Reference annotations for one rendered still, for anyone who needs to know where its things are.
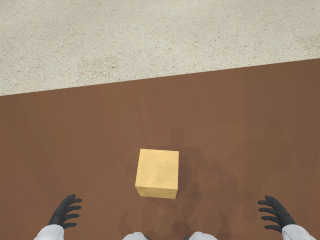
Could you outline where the carton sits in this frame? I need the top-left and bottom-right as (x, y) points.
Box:
(135, 149), (179, 199)

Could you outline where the left robot hand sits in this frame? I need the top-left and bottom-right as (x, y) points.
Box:
(47, 194), (82, 229)

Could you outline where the left robot forearm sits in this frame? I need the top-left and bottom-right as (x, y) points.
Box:
(34, 224), (64, 240)

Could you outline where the right robot forearm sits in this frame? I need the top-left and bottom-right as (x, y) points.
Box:
(282, 224), (316, 240)

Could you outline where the right robot hand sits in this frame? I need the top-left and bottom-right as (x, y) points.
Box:
(257, 195), (297, 233)

